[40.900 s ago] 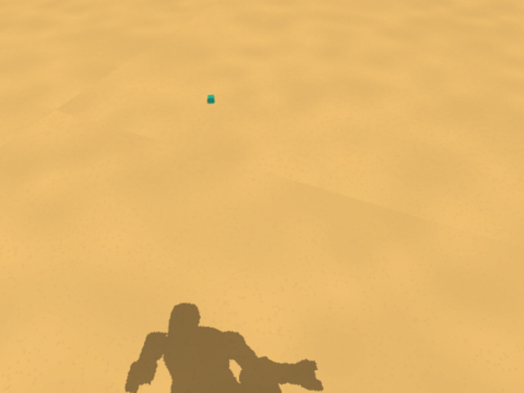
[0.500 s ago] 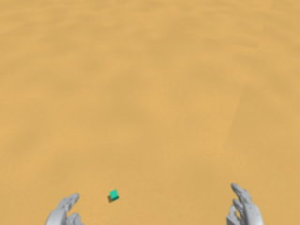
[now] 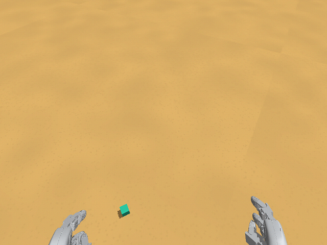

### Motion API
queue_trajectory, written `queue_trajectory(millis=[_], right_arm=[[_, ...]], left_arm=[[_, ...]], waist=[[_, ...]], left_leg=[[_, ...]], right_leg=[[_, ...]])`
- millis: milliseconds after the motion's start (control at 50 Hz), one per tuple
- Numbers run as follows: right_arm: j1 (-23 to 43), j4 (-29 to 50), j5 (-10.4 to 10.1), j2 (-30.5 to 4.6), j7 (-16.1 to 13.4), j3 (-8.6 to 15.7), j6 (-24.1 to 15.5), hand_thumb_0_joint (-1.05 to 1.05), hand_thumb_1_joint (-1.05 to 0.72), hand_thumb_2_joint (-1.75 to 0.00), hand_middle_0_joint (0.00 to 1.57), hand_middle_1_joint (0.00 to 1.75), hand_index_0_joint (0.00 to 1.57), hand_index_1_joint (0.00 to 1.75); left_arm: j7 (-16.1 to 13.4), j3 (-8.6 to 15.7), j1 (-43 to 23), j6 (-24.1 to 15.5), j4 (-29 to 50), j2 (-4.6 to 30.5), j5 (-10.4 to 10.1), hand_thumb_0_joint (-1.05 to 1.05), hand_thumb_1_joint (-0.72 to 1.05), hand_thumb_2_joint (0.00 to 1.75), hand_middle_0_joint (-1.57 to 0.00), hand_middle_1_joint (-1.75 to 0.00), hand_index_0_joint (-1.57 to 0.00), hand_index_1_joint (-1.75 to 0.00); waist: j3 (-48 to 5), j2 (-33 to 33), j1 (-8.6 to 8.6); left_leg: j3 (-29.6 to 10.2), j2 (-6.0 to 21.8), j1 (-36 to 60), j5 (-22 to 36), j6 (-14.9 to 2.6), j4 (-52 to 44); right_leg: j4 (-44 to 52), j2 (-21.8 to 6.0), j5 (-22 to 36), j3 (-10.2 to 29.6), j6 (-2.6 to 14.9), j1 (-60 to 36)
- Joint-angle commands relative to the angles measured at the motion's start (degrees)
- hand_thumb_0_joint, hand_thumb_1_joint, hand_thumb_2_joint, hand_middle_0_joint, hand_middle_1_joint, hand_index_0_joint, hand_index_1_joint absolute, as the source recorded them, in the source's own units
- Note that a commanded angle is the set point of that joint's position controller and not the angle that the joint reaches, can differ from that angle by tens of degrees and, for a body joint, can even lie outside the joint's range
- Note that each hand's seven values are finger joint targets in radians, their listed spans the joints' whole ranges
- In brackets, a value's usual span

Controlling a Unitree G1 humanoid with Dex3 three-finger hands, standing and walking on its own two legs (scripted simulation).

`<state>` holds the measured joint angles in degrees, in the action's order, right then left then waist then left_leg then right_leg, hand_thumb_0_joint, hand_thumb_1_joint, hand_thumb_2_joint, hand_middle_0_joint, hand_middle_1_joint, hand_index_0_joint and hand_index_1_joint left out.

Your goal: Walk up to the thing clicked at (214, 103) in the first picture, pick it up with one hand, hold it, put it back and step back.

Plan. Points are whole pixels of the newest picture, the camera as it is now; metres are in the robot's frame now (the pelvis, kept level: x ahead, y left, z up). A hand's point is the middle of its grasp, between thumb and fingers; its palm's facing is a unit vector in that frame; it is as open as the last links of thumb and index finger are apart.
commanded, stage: home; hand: left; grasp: from above
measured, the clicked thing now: (124, 210) +0.45 +0.21 -0.69
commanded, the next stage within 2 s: stand in 0.80 s
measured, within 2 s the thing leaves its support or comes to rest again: neither
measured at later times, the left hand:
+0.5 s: hand (91, 240) +0.18 +0.18 -0.04, palm faces +0.04 -0.98 -0.20, open 7.4 cm
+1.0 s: hand out of the picture +0.17 +0.20 -0.07, palm faces +0.01 -0.95 -0.31, open 7.4 cm
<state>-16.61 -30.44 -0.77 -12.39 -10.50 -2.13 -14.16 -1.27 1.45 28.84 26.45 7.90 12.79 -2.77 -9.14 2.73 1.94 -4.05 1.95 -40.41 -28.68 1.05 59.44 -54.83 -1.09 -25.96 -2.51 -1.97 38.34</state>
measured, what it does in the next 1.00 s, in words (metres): stands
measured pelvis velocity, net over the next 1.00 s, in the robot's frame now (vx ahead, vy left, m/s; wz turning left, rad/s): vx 0.00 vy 0.00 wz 0.01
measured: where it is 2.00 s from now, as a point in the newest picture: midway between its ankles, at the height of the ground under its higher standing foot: outside the picture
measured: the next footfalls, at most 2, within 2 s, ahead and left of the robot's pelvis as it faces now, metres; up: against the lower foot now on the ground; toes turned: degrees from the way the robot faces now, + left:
none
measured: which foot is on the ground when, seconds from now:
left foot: down 0.00-1.00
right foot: down 0.00-1.00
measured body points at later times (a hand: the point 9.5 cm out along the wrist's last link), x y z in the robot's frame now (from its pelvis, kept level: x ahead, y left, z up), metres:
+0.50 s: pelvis +0.01 +0.00 +0.00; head +0.03 +0.00 +0.45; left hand +0.17 +0.23 -0.03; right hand +0.18 -0.25 -0.06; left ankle +0.01 +0.12 -0.68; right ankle +0.02 -0.15 -0.68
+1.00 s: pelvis +0.00 +0.00 +0.01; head +0.02 +0.01 +0.46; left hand +0.16 +0.25 -0.05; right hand +0.15 -0.25 -0.08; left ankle +0.01 +0.12 -0.68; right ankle +0.01 -0.15 -0.68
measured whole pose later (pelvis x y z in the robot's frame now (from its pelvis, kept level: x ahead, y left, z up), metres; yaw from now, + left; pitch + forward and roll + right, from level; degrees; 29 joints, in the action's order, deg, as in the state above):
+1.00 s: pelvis +0.00 +0.00 +0.01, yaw +1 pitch +4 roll -1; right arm -11.8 -40.0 5.4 -14.8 -4.3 -1.1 -6.3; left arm -2.0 0.0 17.0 11.0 -15.6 15.1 2.5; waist -2.0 0.1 -0.5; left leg -2.5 0.1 -31.9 -26.7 0.2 54.7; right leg -52.8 -3.0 -25.6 -1.1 -1.8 31.1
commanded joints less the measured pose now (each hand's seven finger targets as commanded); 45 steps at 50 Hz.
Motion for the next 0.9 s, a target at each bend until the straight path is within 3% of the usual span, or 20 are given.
queue_trajectory(millis=[0, 100, 340, 520, 700, 720, 860, 880], right_arm=[[4.49, 8.94, 0.22, -7.35, -0.66, 3.35, -3.49, 0.00, -0.90, -0.90, 0.20, 0.30, 0.20, 0.30], [3.83, 8.99, 0.30, -6.82, -0.70, 3.40, -3.52, 0.00, -0.90, -0.90, 0.20, 0.30, 0.20, 0.30], [3.53, 8.28, 0.46, -7.34, -0.67, 3.80, -2.97, 0.00, -0.90, -0.90, 0.20, 0.30, 0.20, 0.30], [3.90, 8.96, 0.42, -7.29, -0.30, 3.95, -2.63, 0.00, -0.90, -0.90, 0.20, 0.30, 0.20, 0.30], [3.37, 8.70, 0.36, -7.46, -0.35, 4.00, -2.15, 0.00, -0.90, -0.90, 0.20, 0.30, 0.20, 0.30], [3.73, 8.88, 0.28, -7.57, -0.26, 3.91, -2.15, 0.00, -0.90, -0.90, 0.20, 0.30, 0.20, 0.30], [4.23, 9.45, 0.24, -7.69, -0.17, 3.89, -2.17, 0.00, -0.90, -0.90, 0.20, 0.30, 0.20, 0.30], [8.43, -5.04, 8.13, -13.95, 3.24, 5.99, 4.12, 0.00, -0.90, -0.90, 0.20, 0.30, 0.20, 0.30]], left_arm=[[-0.15, 3.36, -1.88, -2.79, 11.78, 5.93, 0.30, 0.00, 0.90, 0.90, -0.20, -0.30, -0.20, -0.30], [-0.16, 3.72, -0.79, -3.09, 12.86, 5.89, -0.06, 0.00, 0.90, 0.90, -0.20, -0.30, -0.20, -0.30], [-0.15, 3.87, -0.32, -2.96, 10.85, 6.17, 0.28, 0.00, 0.90, 0.90, -0.20, -0.30, -0.20, -0.30], [-0.24, 4.19, -0.61, -2.89, 10.98, 6.07, 0.21, 0.00, 0.90, 0.90, -0.20, -0.30, -0.20, -0.30], [-0.36, 3.82, 0.11, -3.05, 11.00, 6.24, 0.14, 0.00, 0.90, 0.90, -0.20, -0.30, -0.20, -0.30], [-0.29, 3.06, -1.38, -3.12, 11.35, 5.93, 0.15, 0.00, 0.90, 0.90, -0.20, -0.30, -0.20, -0.30], [-0.26, 3.67, -0.78, -2.73, 10.94, 6.34, 0.04, 0.00, 0.90, 0.90, -0.20, -0.30, -0.20, -0.30], [-2.42, 3.94, -17.19, -15.00, -9.17, 11.00, 6.22, 0.00, 0.90, 0.90, -0.20, -0.30, -0.20, -0.30]], waist=[[-2.55, 1.40, 0.04], [-6.30, 0.76, -0.07], [-5.95, 0.11, 0.29], [-5.02, -0.32, 0.31], [-6.03, 0.91, 0.46], [-4.39, 1.03, 0.56], [-3.33, 0.38, 0.12], [10.35, -2.98, -4.07]], left_leg=[[0.31, -1.22, 3.72, 5.06, -1.02, -12.96], [1.42, -1.75, 4.92, 12.15, -1.18, -10.37], [1.71, -1.63, 6.10, 17.06, -1.09, -9.69], [1.98, -1.73, 5.32, 14.21, -1.27, -9.75], [1.36, -1.38, 6.40, 17.22, -0.93, -9.92], [1.13, -1.22, 5.77, 15.36, -0.95, -10.59], [0.50, -1.15, 4.15, 9.64, -1.10, -11.90], [-1.79, 0.02, 3.65, 18.33, -3.97, -16.55]], right_leg=[[8.67, 2.17, 3.42, -2.15, 1.72, -1.94], [8.20, 2.06, 9.06, -1.76, 1.79, -4.35], [7.74, 1.95, 13.46, -1.64, 1.70, -4.95], [8.52, 1.92, 11.60, -1.58, 1.44, -4.70], [7.29, 2.01, 13.34, -1.77, 1.80, -4.91], [7.60, 2.18, 11.69, -1.96, 1.78, -3.81], [8.23, 2.16, 7.05, -2.13, 1.75, -3.04], [10.60, -2.56, 5.80, 1.86, 3.57, -15.43]])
